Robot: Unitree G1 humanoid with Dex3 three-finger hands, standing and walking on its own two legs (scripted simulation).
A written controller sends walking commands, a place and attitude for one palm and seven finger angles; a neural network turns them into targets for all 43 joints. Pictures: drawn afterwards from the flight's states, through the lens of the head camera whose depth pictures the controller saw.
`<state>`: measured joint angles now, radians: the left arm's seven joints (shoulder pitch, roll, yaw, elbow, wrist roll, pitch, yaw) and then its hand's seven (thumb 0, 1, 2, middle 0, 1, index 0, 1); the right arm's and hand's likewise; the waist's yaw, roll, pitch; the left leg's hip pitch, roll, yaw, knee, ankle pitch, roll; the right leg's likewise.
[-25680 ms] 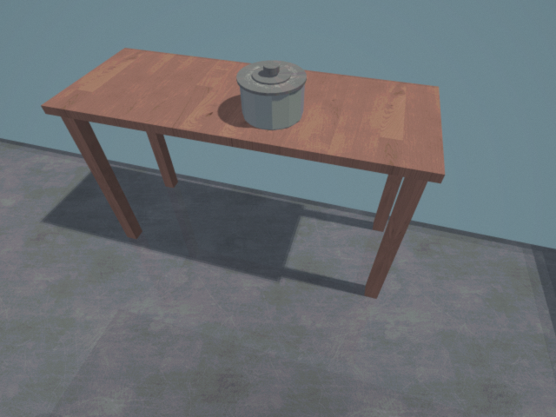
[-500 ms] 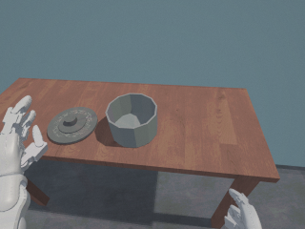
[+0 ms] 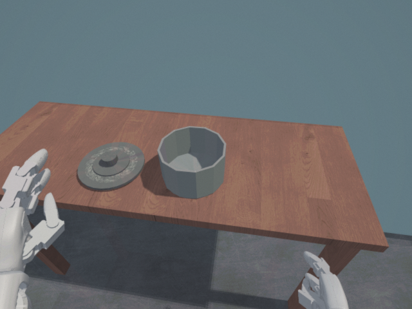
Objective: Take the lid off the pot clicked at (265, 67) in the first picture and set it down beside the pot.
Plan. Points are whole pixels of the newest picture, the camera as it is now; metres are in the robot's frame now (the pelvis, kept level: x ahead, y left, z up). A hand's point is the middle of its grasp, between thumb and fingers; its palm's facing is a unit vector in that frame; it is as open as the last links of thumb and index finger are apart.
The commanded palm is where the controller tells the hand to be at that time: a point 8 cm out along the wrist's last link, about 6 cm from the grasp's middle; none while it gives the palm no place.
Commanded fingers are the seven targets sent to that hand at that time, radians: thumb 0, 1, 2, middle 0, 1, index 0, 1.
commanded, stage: step back with the hand held close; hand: left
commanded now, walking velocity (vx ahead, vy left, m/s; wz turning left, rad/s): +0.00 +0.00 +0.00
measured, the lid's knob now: (109, 158) +0.51 +0.36 -0.04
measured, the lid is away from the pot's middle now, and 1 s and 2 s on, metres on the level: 0.25 0.25 0.25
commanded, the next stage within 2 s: stop stepping back and stand still in 1.86 s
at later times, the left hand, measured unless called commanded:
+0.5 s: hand (47, 236) +0.17 +0.26 +0.15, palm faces +0.23 -0.84 -0.50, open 7.4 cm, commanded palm +0.11 +0.30 +0.17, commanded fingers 0.00 0.90 0.90 -0.20 -0.30 -0.20 -0.30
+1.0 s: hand (18, 265) +0.12 +0.26 +0.16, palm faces +0.33 -0.83 -0.45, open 7.4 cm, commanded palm +0.06 +0.31 +0.17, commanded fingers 0.00 0.90 0.90 -0.20 -0.30 -0.20 -0.30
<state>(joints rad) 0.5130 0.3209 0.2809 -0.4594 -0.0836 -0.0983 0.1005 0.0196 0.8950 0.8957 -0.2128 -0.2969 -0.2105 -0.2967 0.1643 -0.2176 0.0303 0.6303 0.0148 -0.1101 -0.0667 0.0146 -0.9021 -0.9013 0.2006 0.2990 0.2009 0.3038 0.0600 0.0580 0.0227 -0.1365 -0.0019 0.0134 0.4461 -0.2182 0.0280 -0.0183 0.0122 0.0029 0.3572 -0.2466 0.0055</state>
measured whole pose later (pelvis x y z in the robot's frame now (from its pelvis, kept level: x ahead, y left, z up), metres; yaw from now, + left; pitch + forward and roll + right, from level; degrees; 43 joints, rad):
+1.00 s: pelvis -0.08 +0.03 -0.03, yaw -1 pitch -1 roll -3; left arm 0.60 0.42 0.42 -0.65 -0.05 -0.24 0.13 0.02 0.89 0.90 -0.21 -0.30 -0.21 -0.30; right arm 0.21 -0.19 0.01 0.52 0.02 -0.12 -0.05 0.01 -0.90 -0.90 0.20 0.30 0.20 0.30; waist 0.00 0.00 0.07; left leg -0.47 0.02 0.04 0.70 -0.22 0.07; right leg -0.35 -0.01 -0.03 0.63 -0.26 0.04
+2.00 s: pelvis -0.19 +0.03 -0.02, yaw -2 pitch +2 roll -2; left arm 0.56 0.41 0.31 -0.56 -0.03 -0.23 0.07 0.01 0.89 0.90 -0.22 -0.30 -0.21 -0.30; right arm 0.20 -0.21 -0.05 0.60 0.02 -0.08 -0.02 0.01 -0.90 -0.90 0.20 0.30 0.20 0.30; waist -0.04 -0.02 -0.03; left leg -0.43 0.01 -0.01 0.78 -0.31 0.00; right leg -0.35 -0.03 -0.04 0.60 -0.29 0.03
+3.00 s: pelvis -0.24 +0.05 -0.02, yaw +0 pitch +0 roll +0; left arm 0.25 0.20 0.04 0.73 0.03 0.07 0.02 0.01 0.92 0.90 -0.20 -0.29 -0.19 -0.29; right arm 0.19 -0.21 -0.03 0.84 -0.02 0.00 0.00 0.01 -0.90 -0.90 0.20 0.30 0.20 0.30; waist -0.03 -0.03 0.01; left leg -0.34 -0.06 -0.01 0.62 -0.27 0.05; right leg -0.23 0.02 -0.01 0.62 -0.38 -0.02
